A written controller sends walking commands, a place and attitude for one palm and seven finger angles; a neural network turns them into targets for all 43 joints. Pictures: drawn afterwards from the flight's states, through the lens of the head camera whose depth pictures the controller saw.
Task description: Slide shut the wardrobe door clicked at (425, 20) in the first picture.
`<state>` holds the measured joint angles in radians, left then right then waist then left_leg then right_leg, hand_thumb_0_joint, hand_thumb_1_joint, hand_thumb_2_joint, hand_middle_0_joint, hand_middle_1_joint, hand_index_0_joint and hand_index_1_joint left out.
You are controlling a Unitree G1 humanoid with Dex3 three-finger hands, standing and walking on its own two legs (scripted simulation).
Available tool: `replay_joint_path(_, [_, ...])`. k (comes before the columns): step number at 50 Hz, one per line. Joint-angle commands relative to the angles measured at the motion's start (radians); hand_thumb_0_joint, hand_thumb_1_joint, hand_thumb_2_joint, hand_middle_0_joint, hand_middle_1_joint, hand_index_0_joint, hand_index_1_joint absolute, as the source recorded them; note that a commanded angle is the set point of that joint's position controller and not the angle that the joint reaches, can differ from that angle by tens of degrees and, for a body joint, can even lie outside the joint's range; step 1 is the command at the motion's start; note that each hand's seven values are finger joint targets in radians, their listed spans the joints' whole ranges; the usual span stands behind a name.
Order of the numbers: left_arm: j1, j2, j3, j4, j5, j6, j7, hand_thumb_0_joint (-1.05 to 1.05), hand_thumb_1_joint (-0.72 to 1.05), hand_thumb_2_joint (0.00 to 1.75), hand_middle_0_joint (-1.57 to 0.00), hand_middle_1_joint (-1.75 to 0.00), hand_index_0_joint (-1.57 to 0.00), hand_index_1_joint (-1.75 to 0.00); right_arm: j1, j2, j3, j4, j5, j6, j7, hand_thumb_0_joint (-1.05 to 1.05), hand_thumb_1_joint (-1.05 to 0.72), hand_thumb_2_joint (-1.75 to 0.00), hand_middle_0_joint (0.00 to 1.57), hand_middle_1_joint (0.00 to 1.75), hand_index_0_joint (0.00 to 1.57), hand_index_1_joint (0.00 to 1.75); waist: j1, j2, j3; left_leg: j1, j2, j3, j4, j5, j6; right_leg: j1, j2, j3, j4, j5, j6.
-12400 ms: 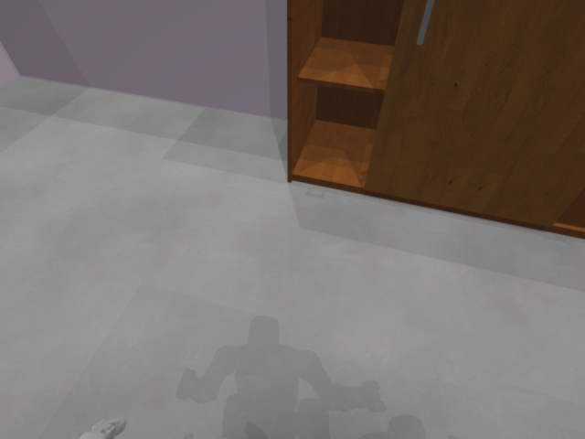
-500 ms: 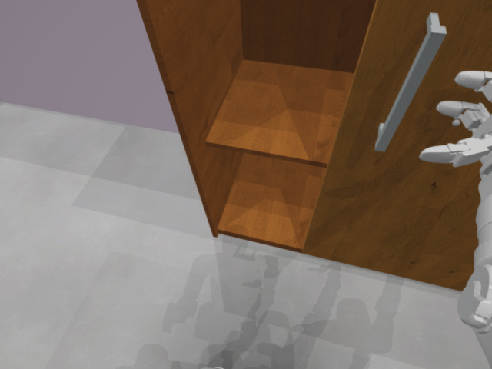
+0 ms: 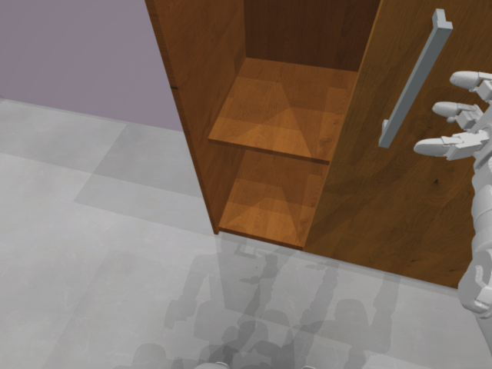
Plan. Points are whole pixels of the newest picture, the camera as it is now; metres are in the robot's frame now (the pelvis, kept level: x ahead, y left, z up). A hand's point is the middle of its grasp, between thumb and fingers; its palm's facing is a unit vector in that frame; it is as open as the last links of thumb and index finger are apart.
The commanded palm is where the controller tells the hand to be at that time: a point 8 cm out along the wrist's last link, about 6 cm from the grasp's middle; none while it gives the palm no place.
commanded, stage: feel for the door with the fingertips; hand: right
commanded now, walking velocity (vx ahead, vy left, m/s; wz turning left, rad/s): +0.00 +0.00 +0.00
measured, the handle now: (407, 88) +0.57 -0.16 +0.14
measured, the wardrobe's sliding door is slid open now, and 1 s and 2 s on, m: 0.37 0.37 0.37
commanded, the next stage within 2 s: slide the fingers in behind the handle in 0.76 s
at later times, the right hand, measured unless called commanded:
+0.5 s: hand (426, 113) +0.51 -0.18 +0.14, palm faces +0.10 +0.99 +0.00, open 14.0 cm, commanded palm +0.49 -0.23 +0.14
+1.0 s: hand (435, 106) +0.52 -0.19 +0.15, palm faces +0.07 +1.00 +0.01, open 13.6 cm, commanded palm +0.50 -0.23 +0.14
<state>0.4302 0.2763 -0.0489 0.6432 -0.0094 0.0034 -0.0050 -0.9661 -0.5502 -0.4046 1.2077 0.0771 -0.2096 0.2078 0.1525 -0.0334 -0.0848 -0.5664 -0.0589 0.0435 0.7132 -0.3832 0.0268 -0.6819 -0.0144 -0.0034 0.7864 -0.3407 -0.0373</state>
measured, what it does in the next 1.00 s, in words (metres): stands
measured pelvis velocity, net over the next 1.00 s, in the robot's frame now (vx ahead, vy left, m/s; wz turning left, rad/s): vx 0.00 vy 0.00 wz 0.00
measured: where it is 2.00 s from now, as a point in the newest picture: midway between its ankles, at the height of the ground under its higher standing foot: outside the picture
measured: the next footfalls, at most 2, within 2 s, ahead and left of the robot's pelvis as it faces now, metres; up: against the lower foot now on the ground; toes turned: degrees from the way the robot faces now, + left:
none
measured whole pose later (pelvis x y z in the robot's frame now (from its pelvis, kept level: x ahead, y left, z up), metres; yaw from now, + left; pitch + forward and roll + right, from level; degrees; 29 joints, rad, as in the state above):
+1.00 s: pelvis +0.00 +0.00 +0.00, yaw +0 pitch +15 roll +3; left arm 0.46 0.28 -0.04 0.65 0.00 0.01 -0.02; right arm -1.05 -0.56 -0.40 1.25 0.05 -0.23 0.18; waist 0.18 -0.03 -0.09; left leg -0.61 -0.07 0.05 0.73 -0.38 0.03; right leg -0.73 -0.02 0.01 0.81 -0.34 -0.03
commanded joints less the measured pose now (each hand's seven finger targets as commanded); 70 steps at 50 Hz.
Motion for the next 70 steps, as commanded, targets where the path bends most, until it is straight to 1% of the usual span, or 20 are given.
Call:
replay_joint_path(1, [0.124,0.168,0.071,-0.066,0.006,-0.035,0.015,0.00,0.90,0.90,-0.20,-0.30,-0.20,-0.30,-0.535,-0.233,0.004,-0.295,0.017,-0.099,0.002,0.00,0.50,-0.30,0.30,1.20,0.30,1.20,0.020,-0.140,-0.406,-0.006,-0.013,-0.029,-0.083,0.314,-0.005,0.405,0.000,0.066,-0.059,0.311,-0.007])
replay_joint_path(6, [0.130,0.171,0.074,-0.050,0.005,-0.036,0.010,0.00,0.90,0.90,-0.20,-0.30,-0.20,-0.30,-0.485,-0.215,-0.006,-0.239,0.037,-0.095,-0.004,0.00,0.50,-0.30,0.30,1.20,0.30,1.20,0.026,-0.052,-0.379,0.018,-0.015,-0.031,-0.092,0.327,-0.012,0.354,0.000,0.057,-0.058,0.291,-0.014])
replay_joint_path(11, [0.126,0.165,0.075,-0.064,0.007,-0.033,0.002,0.00,0.90,0.90,-0.20,-0.30,-0.20,-0.30,-0.468,-0.227,-0.009,-0.292,0.009,-0.077,-0.033,0.00,0.50,-0.30,0.30,1.20,0.30,1.20,0.003,-0.137,-0.390,0.012,-0.013,-0.030,-0.085,0.336,-0.006,0.370,0.003,0.051,-0.056,0.311,-0.013])
replay_joint_path(15, [0.123,0.163,0.079,-0.080,0.009,-0.031,-0.003,0.00,0.90,0.90,-0.20,-0.30,-0.20,-0.30,-0.436,-0.215,-0.031,-0.330,0.021,-0.091,-0.065,0.00,0.50,-0.30,0.30,1.20,0.30,1.20,-0.006,-0.049,-0.411,0.065,-0.018,-0.034,-0.080,0.379,-0.008,0.355,0.004,0.042,-0.055,0.325,-0.017])
replay_joint_path(20, [0.126,0.164,0.073,-0.069,0.007,-0.024,0.002,0.00,0.90,0.90,-0.20,-0.30,-0.20,-0.30,-0.483,-0.248,-0.037,-0.265,-0.006,-0.074,-0.080,0.00,0.50,-0.30,0.30,1.20,0.30,1.20,0.013,-0.038,-0.332,0.054,-0.011,-0.046,-0.086,0.369,-0.015,0.296,0.007,0.032,-0.059,0.277,-0.022])
replay_joint_path(25, [0.136,0.162,0.071,-0.069,0.011,-0.030,0.004,0.00,0.90,0.90,-0.20,-0.30,-0.20,-0.30,-0.520,-0.270,-0.045,-0.279,-0.012,-0.093,-0.073,0.00,0.50,-0.30,0.30,1.20,0.30,1.20,0.015,-0.050,-0.394,0.066,-0.012,-0.049,-0.075,0.400,-0.013,0.329,0.006,0.037,-0.046,0.316,-0.020])
replay_joint_path(27, [0.134,0.157,0.072,-0.069,0.009,-0.033,0.003,0.00,0.90,0.90,-0.20,-0.30,-0.20,-0.30,-0.516,-0.231,-0.021,-0.273,-0.004,-0.101,-0.061,0.00,0.50,-0.30,0.30,1.20,0.30,1.20,0.017,-0.079,-0.423,0.059,-0.013,-0.044,-0.072,0.410,-0.013,0.361,0.007,0.040,-0.043,0.336,-0.014])
replay_joint_path(31, [0.145,0.165,0.070,-0.050,0.008,-0.034,0.002,0.00,0.90,0.90,-0.20,-0.30,-0.20,-0.30,-0.533,-0.169,0.032,-0.181,0.006,-0.072,-0.040,0.00,0.50,-0.30,0.30,1.20,0.30,1.20,0.051,-0.033,-0.342,0.004,-0.014,-0.038,-0.087,0.364,-0.018,0.324,0.003,0.045,-0.049,0.291,-0.018])
replay_joint_path(35, [0.162,0.170,0.071,-0.052,0.012,-0.028,0.005,0.00,0.90,0.90,-0.20,-0.30,-0.20,-0.30,-0.543,-0.257,-0.034,-0.192,0.003,-0.064,-0.038,0.00,0.50,-0.30,0.30,1.20,0.30,1.20,0.030,-0.073,-0.399,0.033,-0.011,-0.044,-0.074,0.409,-0.013,0.331,0.007,0.042,-0.037,0.340,-0.018])
replay_joint_path(38, [0.160,0.160,0.072,-0.053,0.016,-0.028,-0.003,0.00,0.90,0.90,-0.20,-0.30,-0.20,-0.30,-0.556,-0.202,0.011,-0.222,-0.007,-0.079,-0.045,0.00,0.50,-0.30,0.30,1.20,0.30,1.20,0.042,-0.102,-0.390,-0.006,-0.014,-0.034,-0.073,0.394,-0.015,0.360,0.004,0.048,-0.033,0.354,-0.015])
replay_joint_path(40, [0.166,0.167,0.073,-0.055,0.017,-0.023,-0.003,0.00,0.90,0.90,-0.20,-0.30,-0.20,-0.30,-0.549,-0.235,-0.014,-0.212,-0.009,-0.085,-0.051,0.00,0.50,-0.30,0.30,1.20,0.30,1.20,0.038,-0.057,-0.376,-0.002,-0.017,-0.035,-0.072,0.390,-0.013,0.335,0.003,0.051,-0.030,0.345,-0.019])
replay_joint_path(44, [0.169,0.172,0.072,-0.047,0.014,-0.020,0.000,0.00,0.90,0.90,-0.20,-0.30,-0.20,-0.30,-0.593,-0.236,-0.001,-0.178,-0.008,-0.068,-0.046,0.00,0.50,-0.30,0.30,1.20,0.30,1.20,0.057,-0.072,-0.357,-0.006,-0.013,-0.040,-0.083,0.353,-0.018,0.304,0.004,0.049,-0.040,0.290,-0.017])
replay_joint_path(50, [0.183,0.174,0.070,-0.058,0.020,-0.020,0.001,0.00,0.90,0.90,-0.20,-0.30,-0.20,-0.30,-0.562,-0.266,-0.025,-0.157,-0.014,-0.067,-0.037,0.00,0.50,-0.30,0.30,1.20,0.30,1.20,0.040,-0.073,-0.385,-0.017,-0.015,-0.035,-0.075,0.318,-0.011,0.310,0.001,0.058,-0.037,0.283,-0.018])
replay_joint_path(53, [0.172,0.166,0.071,-0.064,0.020,-0.024,-0.005,0.00,0.90,0.90,-0.20,-0.30,-0.20,-0.30,-0.543,-0.183,0.027,-0.181,-0.005,-0.071,-0.036,0.00,0.50,-0.30,0.30,1.20,0.30,1.20,0.039,-0.133,-0.389,-0.058,-0.019,-0.023,-0.076,0.289,-0.008,0.359,-0.003,0.062,-0.041,0.289,-0.009])
replay_joint_path(56, [0.176,0.175,0.074,-0.061,0.022,-0.022,-0.005,0.00,0.90,0.90,-0.20,-0.30,-0.20,-0.30,-0.542,-0.227,-0.013,-0.205,0.004,-0.080,-0.049,0.00,0.50,-0.30,0.30,1.20,0.30,1.20,0.034,-0.085,-0.403,-0.047,-0.022,-0.020,-0.075,0.285,-0.009,0.356,-0.009,0.070,-0.044,0.288,-0.010])
replay_joint_path(58, [0.166,0.168,0.075,-0.064,0.021,-0.028,-0.009,0.00,0.90,0.90,-0.20,-0.30,-0.20,-0.30,-0.558,-0.169,0.020,-0.240,0.011,-0.086,-0.057,0.00,0.50,-0.30,0.30,1.20,0.30,1.20,0.039,-0.111,-0.397,-0.064,-0.024,-0.017,-0.077,0.263,-0.008,0.377,-0.008,0.071,-0.048,0.271,-0.007])
replay_joint_path(60, [0.165,0.172,0.077,-0.070,0.022,-0.030,-0.009,0.00,0.90,0.90,-0.20,-0.30,-0.20,-0.30,-0.525,-0.220,-0.029,-0.264,0.007,-0.102,-0.069,0.00,0.50,-0.30,0.30,1.20,0.30,1.20,0.016,-0.078,-0.419,-0.035,-0.027,-0.020,-0.069,0.289,-0.004,0.372,-0.007,0.069,-0.040,0.296,-0.011])
replay_joint_path(65, [0.151,0.166,0.077,-0.068,0.022,-0.032,-0.010,0.00,0.90,0.90,-0.20,-0.30,-0.20,-0.30,-0.532,-0.212,-0.025,-0.292,-0.008,-0.112,-0.100,0.00,0.50,-0.30,0.30,1.20,0.30,1.20,0.020,-0.080,-0.396,-0.043,-0.028,-0.017,-0.065,0.285,-0.004,0.375,-0.007,0.070,-0.042,0.293,-0.011])
replay_joint_path(68, [0.143,0.157,0.072,-0.056,0.019,-0.037,-0.011,0.00,0.90,0.90,-0.20,-0.30,-0.20,-0.30,-0.560,-0.121,0.053,-0.255,-0.014,-0.095,-0.104,0.00,0.50,-0.30,0.30,1.20,0.30,1.20,0.044,-0.109,-0.334,-0.090,-0.024,-0.009,-0.072,0.245,-0.006,0.371,-0.008,0.075,-0.054,0.251,-0.004])
replay_joint_path(70, [0.152,0.167,0.074,-0.052,0.021,-0.040,-0.008,0.00,0.90,0.90,-0.20,-0.30,-0.20,-0.30,-0.568,-0.166,0.012,-0.237,-0.015,-0.091,-0.111,0.00,0.50,-0.30,0.30,1.20,0.30,1.20,0.045,-0.065,-0.341,-0.078,-0.024,-0.015,-0.073,0.244,-0.007,0.356,-0.008,0.075,-0.049,0.243,-0.010])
